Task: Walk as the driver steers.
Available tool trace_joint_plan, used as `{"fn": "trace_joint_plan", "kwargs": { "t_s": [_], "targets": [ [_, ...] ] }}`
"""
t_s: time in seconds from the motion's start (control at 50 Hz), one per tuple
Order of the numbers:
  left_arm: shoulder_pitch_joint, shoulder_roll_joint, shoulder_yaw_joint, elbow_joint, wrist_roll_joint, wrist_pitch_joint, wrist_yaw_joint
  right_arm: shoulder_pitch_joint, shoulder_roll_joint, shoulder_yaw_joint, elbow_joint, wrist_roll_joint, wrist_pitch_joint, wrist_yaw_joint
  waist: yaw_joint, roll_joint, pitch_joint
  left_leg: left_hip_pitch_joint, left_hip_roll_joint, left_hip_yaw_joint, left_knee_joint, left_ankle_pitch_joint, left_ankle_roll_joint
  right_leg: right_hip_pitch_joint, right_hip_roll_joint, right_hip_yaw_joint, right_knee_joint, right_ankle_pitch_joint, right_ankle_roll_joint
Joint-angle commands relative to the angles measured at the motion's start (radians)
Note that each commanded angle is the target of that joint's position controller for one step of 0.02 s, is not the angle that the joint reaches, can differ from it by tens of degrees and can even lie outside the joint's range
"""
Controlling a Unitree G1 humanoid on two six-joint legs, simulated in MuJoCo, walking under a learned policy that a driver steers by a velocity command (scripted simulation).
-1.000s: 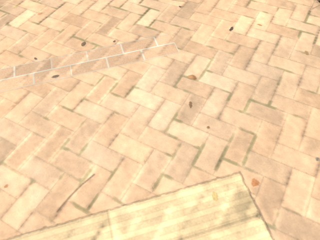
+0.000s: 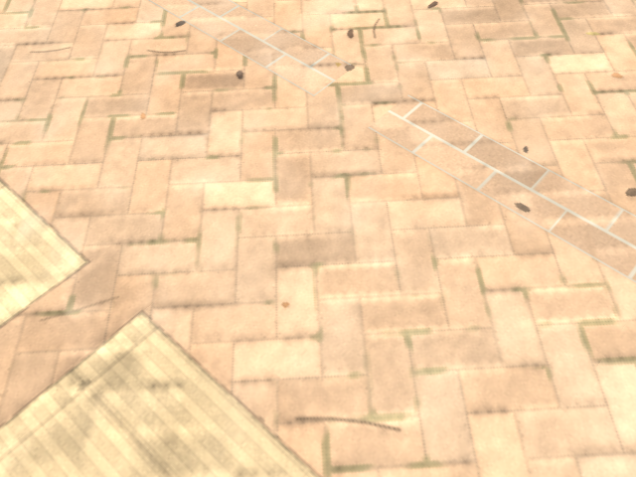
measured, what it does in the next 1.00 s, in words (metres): steps on the spot: left foot, then right foot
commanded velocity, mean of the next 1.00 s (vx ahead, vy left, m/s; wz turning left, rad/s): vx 0.00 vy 0.00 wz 0.14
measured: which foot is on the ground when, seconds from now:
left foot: up 0.00-0.12, down 0.14-1.00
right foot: down 0.00-0.14, up 0.16-0.44, down 0.46-1.00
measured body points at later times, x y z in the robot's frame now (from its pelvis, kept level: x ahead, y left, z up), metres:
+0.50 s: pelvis -0.01 +0.03 -0.01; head +0.01 +0.03 +0.44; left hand +0.09 +0.31 -0.12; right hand +0.19 -0.19 -0.10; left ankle -0.02 +0.14 -0.74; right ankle +0.00 -0.10 -0.74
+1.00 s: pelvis +0.00 +0.01 +0.00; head +0.00 +0.01 +0.45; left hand +0.06 +0.27 -0.14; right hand +0.10 -0.24 -0.14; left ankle -0.02 +0.14 -0.74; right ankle +0.00 -0.10 -0.74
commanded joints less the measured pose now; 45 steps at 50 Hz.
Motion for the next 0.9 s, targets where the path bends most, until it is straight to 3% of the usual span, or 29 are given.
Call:
{"fn": "trace_joint_plan", "kwargs": {
  "t_s": [0.02,0.08,0.12,0.14,0.16,0.18,0.2,0.22,0.24,0.26,0.3,0.34,0.38,0.42,0.44,0.46,0.48,0.5,0.52,0.54,0.6,0.66,0.9],
  "targets": [
    [-0.025,0.216,0.060,-0.056,-0.012,-0.007,-0.015,-0.035,-0.047,-0.001,-0.085,-0.006,-0.023,0.002,0.016,-0.197,-0.169,0.065,-0.016,0.053,-0.164,-0.032,0.015,0.152,-0.238,0.172,-0.116,0.205,-0.221],
    [-0.008,0.217,0.058,-0.033,-0.036,-0.009,-0.027,0.004,-0.051,-0.003,-0.057,-0.006,-0.019,0.009,-0.004,-0.216,-0.177,0.180,-0.043,0.074,-0.387,0.024,0.053,0.156,-0.256,0.169,-0.061,0.263,-0.205],
    [0.026,0.189,0.046,-0.003,-0.057,-0.010,-0.027,0.074,-0.056,-0.008,-0.017,-0.007,-0.019,0.014,-0.039,-0.189,-0.179,0.369,-0.070,0.084,-0.665,0.211,0.115,0.078,-0.223,0.122,0.025,0.244,-0.131],
    [0.075,0.135,0.030,0.011,-0.039,-0.017,-0.034,0.084,-0.099,-0.017,-0.017,-0.007,-0.017,0.010,-0.020,-0.057,-0.200,0.519,0.036,-0.067,-0.696,0.374,0.157,-0.053,-0.160,0.050,0.151,0.061,-0.038],
    [0.070,0.073,0.005,-0.035,0.013,-0.031,-0.046,0.034,-0.204,-0.033,-0.045,-0.022,-0.012,-0.001,0.018,0.258,-0.188,0.567,0.284,-0.351,-0.666,0.649,0.302,-0.295,-0.033,-0.051,0.330,-0.359,0.068],
    [-0.038,0.145,0.029,-0.047,0.004,-0.030,-0.030,0.055,-0.148,-0.022,-0.048,-0.056,-0.030,0.004,-0.082,0.181,-0.203,0.451,0.334,-0.367,-0.689,0.641,0.413,-0.299,-0.029,0.063,0.508,-0.473,0.089],
    [-0.036,0.167,0.039,-0.041,-0.019,-0.023,-0.026,0.021,-0.118,-0.009,-0.033,-0.063,-0.048,0.007,-0.059,0.141,-0.174,0.410,0.283,-0.297,-0.701,0.595,0.397,-0.293,-0.034,0.094,0.595,-0.434,0.085],
    [-0.004,0.157,0.042,-0.019,-0.025,-0.013,-0.021,-0.031,-0.103,-0.006,-0.023,-0.049,-0.060,0.007,-0.031,0.130,-0.153,0.394,0.219,-0.230,-0.698,0.543,0.347,-0.293,-0.037,0.104,0.614,-0.373,0.086],
    [0.020,0.157,0.044,-0.001,-0.017,-0.004,-0.014,-0.066,-0.084,0.000,-0.020,-0.035,-0.068,0.006,-0.020,0.130,-0.142,0.388,0.190,-0.196,-0.693,0.550,0.317,-0.294,-0.039,0.109,0.620,-0.315,0.093],
    [0.038,0.155,0.045,0.008,-0.011,0.001,-0.011,-0.087,-0.066,0.009,-0.013,-0.031,-0.072,0.002,-0.006,0.128,-0.138,0.358,0.173,-0.167,-0.686,0.627,0.312,-0.257,-0.034,0.110,0.638,-0.269,0.103],
    [0.066,0.122,0.035,0.017,-0.018,0.002,-0.013,-0.104,-0.029,0.022,0.001,-0.033,-0.073,0.001,0.013,0.116,-0.155,0.345,0.139,-0.121,-0.674,0.653,0.303,-0.189,-0.029,0.103,0.570,-0.216,0.112],
    [0.036,0.089,0.017,0.009,-0.020,0.000,-0.016,-0.095,-0.025,0.022,0.017,-0.031,-0.069,0.002,-0.011,0.120,-0.150,0.355,0.128,-0.119,-0.658,0.612,0.300,-0.135,-0.030,0.095,0.421,-0.212,0.108],
    [0.013,0.092,0.011,-0.003,-0.021,0.000,-0.020,-0.067,-0.042,0.017,0.040,-0.031,-0.064,0.005,-0.035,0.124,-0.146,0.363,0.150,-0.163,-0.650,0.573,0.321,-0.090,-0.022,0.089,0.319,-0.246,0.100],
    [0.039,0.098,0.009,0.006,-0.023,-0.002,-0.023,-0.078,-0.033,0.022,0.057,-0.024,-0.063,0.007,-0.019,0.117,-0.139,0.343,0.149,-0.191,-0.641,0.511,0.317,-0.014,-0.014,0.083,0.169,-0.174,0.085],
    [0.065,0.088,0.004,0.017,-0.016,-0.006,-0.026,-0.083,-0.019,0.029,0.070,-0.016,-0.064,0.008,0.007,0.097,-0.129,0.311,0.129,-0.185,-0.636,0.452,0.289,0.064,-0.009,0.077,0.019,-0.030,0.069],
    [0.075,0.107,0.003,0.021,0.000,-0.010,-0.026,-0.048,-0.002,0.035,0.088,-0.018,-0.072,0.009,0.003,0.057,-0.135,0.274,0.098,-0.179,-0.636,0.362,0.240,0.151,-0.033,0.118,-0.036,0.114,0.051],
    [0.084,0.171,0.013,0.014,0.008,-0.011,-0.021,-0.012,0.006,0.038,0.098,-0.038,-0.082,0.012,-0.033,-0.043,-0.146,0.231,0.036,-0.134,-0.594,0.243,0.187,0.216,-0.113,0.193,-0.007,0.318,0.022],
    [0.047,0.191,0.021,0.033,-0.006,-0.012,-0.022,0.034,0.013,0.035,0.109,-0.041,-0.086,0.014,-0.084,-0.170,-0.138,0.261,-0.022,-0.066,-0.627,0.166,0.145,0.137,-0.114,0.171,0.031,0.176,-0.024],
    [0.028,0.133,0.011,0.019,-0.012,-0.017,-0.030,-0.033,-0.025,0.031,0.118,-0.045,-0.083,0.010,-0.027,-0.128,-0.109,0.302,-0.035,-0.050,-0.606,0.165,0.117,0.068,-0.085,0.163,0.007,0.039,-0.031],
    [0.030,0.112,0.003,0.028,-0.004,-0.022,-0.031,-0.072,-0.029,0.024,0.114,-0.038,-0.077,0.006,-0.017,-0.110,-0.094,0.307,-0.036,-0.044,-0.590,0.174,0.116,0.043,-0.075,0.158,-0.004,-0.016,-0.018],
    [0.036,0.097,-0.006,0.043,-0.003,-0.040,-0.026,-0.062,0.000,0.026,0.130,-0.034,-0.059,-0.006,-0.018,-0.102,-0.080,0.311,-0.029,-0.054,-0.591,0.222,0.127,0.029,-0.059,0.138,-0.003,-0.033,0.005],
    [0.044,0.092,-0.011,0.055,-0.005,-0.042,-0.020,-0.046,0.010,0.023,0.160,-0.031,-0.059,-0.008,-0.014,-0.069,-0.075,0.309,-0.030,-0.052,-0.593,0.234,0.125,0.032,-0.051,0.130,0.003,-0.047,0.008],
    [0.055,0.080,-0.021,0.130,-0.011,-0.043,-0.017,0.005,0.008,0.013,0.290,-0.025,-0.062,-0.024,-0.017,-0.028,-0.067,0.345,-0.028,-0.046,-0.599,0.299,0.105,0.040,-0.032,0.118,-0.004,-0.021,-0.001]
  ]
}}
Velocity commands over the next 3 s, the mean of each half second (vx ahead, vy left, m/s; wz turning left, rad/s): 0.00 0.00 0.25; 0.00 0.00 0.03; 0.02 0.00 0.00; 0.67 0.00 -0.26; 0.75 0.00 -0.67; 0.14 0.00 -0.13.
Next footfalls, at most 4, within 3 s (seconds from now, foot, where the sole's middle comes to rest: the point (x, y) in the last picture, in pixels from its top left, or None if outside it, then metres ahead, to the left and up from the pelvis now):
0.14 left None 0.02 0.14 -0.78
0.46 right None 0.04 -0.10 -0.78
1.74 left None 0.09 0.18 -0.78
2.22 right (344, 454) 0.48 0.01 -0.78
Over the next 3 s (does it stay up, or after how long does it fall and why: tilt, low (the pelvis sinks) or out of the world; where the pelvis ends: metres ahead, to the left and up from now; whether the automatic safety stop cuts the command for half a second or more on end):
stays up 0.72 -0.07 -0.01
